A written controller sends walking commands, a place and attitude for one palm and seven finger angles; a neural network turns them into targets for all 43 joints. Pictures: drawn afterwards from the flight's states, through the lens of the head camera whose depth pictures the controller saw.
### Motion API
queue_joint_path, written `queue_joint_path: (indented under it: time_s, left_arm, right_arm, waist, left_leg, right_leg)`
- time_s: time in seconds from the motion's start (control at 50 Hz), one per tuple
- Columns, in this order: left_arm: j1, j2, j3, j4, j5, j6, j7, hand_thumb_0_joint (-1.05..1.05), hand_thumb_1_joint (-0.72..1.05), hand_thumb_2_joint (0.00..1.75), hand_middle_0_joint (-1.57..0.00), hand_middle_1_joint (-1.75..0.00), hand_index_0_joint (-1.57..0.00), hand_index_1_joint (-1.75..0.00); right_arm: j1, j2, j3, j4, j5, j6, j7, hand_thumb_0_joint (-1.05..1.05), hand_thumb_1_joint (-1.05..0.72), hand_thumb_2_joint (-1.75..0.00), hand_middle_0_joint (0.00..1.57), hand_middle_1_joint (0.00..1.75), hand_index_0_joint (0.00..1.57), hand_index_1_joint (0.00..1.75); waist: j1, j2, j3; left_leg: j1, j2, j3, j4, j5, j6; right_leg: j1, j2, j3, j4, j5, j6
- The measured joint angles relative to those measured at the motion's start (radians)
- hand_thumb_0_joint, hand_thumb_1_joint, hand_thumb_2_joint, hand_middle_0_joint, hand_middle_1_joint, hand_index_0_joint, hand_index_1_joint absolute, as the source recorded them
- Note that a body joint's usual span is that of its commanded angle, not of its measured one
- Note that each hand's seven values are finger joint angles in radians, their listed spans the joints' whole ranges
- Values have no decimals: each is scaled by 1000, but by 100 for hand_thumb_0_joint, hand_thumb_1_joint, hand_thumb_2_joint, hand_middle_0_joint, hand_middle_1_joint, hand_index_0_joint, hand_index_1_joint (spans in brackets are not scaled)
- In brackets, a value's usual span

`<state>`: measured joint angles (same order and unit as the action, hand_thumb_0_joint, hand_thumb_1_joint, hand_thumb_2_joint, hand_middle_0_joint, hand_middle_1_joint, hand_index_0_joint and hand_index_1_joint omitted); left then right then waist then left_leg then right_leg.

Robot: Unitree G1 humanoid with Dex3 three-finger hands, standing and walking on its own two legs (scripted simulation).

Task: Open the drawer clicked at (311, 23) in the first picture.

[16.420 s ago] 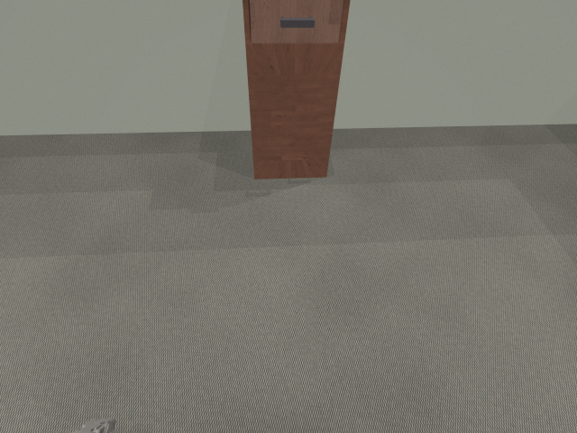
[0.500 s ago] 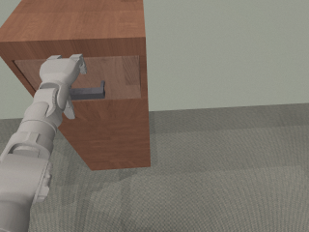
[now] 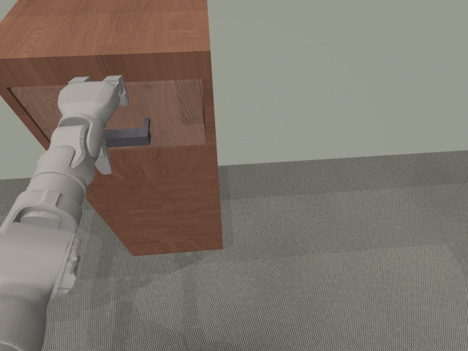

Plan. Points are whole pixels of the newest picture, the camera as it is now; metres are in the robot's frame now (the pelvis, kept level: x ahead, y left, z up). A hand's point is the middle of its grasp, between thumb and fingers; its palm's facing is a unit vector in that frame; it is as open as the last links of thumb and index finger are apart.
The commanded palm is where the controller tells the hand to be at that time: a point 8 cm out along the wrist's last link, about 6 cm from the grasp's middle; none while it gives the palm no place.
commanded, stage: move the hooked fingers above the handle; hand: left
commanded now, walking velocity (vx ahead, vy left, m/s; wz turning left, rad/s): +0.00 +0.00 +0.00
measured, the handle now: (119, 130) +0.54 +0.22 +0.04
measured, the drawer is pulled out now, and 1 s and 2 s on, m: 0.00 0.00 0.00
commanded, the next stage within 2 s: lower the fingers behind the handle in 0.04 s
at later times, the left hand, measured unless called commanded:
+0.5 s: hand (108, 128) +0.49 +0.22 +0.09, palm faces -0.02 +0.00 -1.00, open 13.6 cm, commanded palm +0.48 +0.21 +0.13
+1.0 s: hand (110, 129) +0.49 +0.21 +0.09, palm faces +0.02 +0.01 -1.00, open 13.7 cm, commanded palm +0.49 +0.21 +0.10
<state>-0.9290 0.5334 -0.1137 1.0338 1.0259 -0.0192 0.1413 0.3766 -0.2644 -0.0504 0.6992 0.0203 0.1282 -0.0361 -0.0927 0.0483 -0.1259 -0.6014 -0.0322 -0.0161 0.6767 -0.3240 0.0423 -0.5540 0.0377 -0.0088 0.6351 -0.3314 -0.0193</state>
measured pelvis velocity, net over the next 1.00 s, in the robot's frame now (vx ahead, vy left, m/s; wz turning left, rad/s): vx -0.03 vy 0.00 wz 0.00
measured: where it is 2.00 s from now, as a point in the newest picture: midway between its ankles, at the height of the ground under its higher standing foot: outside the picture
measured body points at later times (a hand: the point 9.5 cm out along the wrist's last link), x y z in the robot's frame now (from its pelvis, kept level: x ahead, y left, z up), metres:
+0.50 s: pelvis +0.00 +0.00 +0.00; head +0.07 -0.01 +0.44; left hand +0.49 +0.22 +0.15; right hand +0.02 -0.28 -0.13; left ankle -0.01 +0.09 -0.72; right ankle -0.02 -0.11 -0.72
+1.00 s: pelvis -0.03 +0.00 -0.02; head +0.05 +0.01 +0.43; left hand +0.48 +0.21 +0.14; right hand -0.02 -0.28 -0.14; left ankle -0.01 +0.09 -0.72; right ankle -0.02 -0.11 -0.72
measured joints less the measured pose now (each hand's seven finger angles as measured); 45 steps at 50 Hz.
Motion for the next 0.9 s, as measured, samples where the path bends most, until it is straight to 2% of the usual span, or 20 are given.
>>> queue_joint_path:
  time_s: [0.2, 0.38, 0.6, 0.9]
  left_arm:
    - [6, 4, 19, 9, -5, -6, 1, 0, -49, 30, -33, -121, -36, -122]
    - [-3, -7, 11, 14, 4, -1, 25, 0, -49, 30, -33, -122, -35, -123]
    - [-12, -15, 7, 32, 15, 6, 52, 0, -49, 30, -33, -123, -34, -125]
    - [-104, -17, -17, 106, 23, 51, 85, 0, -49, 30, -32, -122, -32, -130]
  right_arm:
    - [-2, 1, 7, 2, 4, -5, -7, 0, -91, -90, 20, 30, 20, 30]
    - [-8, 5, 6, -1, 2, -7, 0, 0, -91, -90, 20, 30, 21, 30]
    - [-15, 3, 9, -10, 2, -5, 1, 0, -91, -90, 20, 30, 21, 30]
    - [-4, 1, 25, -11, 8, -10, 1, 0, -91, -90, 20, 30, 21, 30]
  waist:
    - [-5, 4, 1]
    - [3, 1, -7]
    - [-2, -2, -15]
    - [-24, -13, -17]
  left_leg:
    - [8, 4, 4, -9, 4, -2]
    - [-14, 3, 2, 4, 1, -3]
    - [-47, 4, 3, 32, -7, -2]
    - [-131, 5, -4, 88, -4, -2]
  right_leg:
    - [4, 3, 5, -6, 4, -2]
    - [-18, 3, 2, 9, 0, -3]
    - [-50, 4, 2, 36, -8, -2]
    - [-130, 5, -9, 88, -5, -1]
